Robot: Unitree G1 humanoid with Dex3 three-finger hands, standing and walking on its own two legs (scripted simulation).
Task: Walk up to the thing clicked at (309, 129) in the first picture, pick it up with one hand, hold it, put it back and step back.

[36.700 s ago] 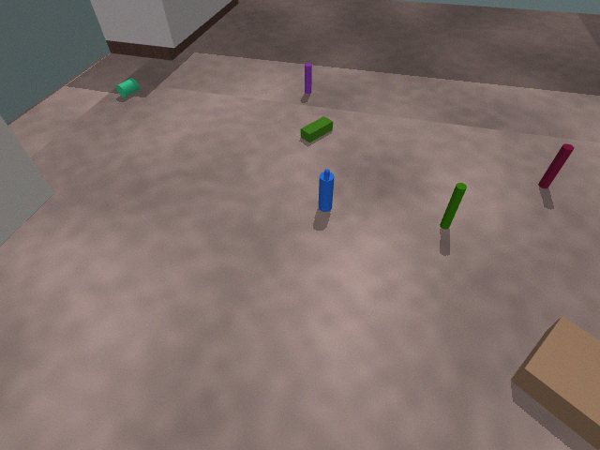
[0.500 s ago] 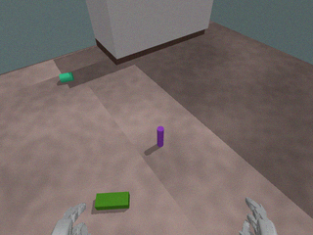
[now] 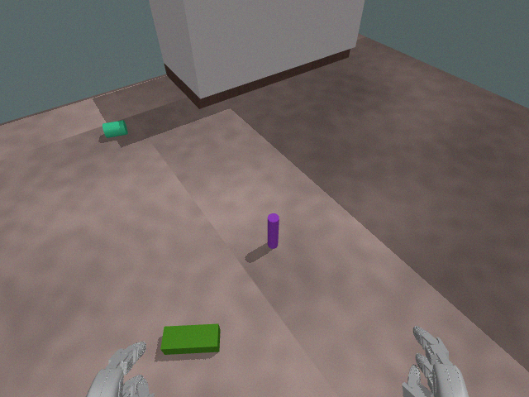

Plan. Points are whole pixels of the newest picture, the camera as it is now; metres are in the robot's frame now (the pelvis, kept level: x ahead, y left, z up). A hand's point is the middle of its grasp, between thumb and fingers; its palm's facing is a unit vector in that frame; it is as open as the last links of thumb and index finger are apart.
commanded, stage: home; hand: left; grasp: from above
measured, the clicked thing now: (191, 339) +0.47 +0.27 -0.69
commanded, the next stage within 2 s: stand in 0.80 s
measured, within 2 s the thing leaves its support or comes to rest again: neither
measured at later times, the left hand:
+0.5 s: hand out of the picture +0.16 +0.18 -0.04, palm faces +0.05 -0.98 -0.21, open 7.4 cm
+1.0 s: hand out of the picture +0.16 +0.20 -0.07, palm faces +0.02 -0.95 -0.30, open 7.4 cm
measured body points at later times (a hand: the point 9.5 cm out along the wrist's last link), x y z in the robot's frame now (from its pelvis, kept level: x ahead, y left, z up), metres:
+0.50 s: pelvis +0.00 +0.00 +0.00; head +0.02 +0.00 +0.45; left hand +0.16 +0.23 -0.03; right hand +0.16 -0.25 -0.06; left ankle +0.01 +0.13 -0.68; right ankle +0.00 -0.14 -0.68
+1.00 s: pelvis -0.01 +0.00 +0.01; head +0.01 +0.00 +0.46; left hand +0.15 +0.25 -0.05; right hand +0.14 -0.25 -0.09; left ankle +0.01 +0.13 -0.68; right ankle +0.00 -0.14 -0.68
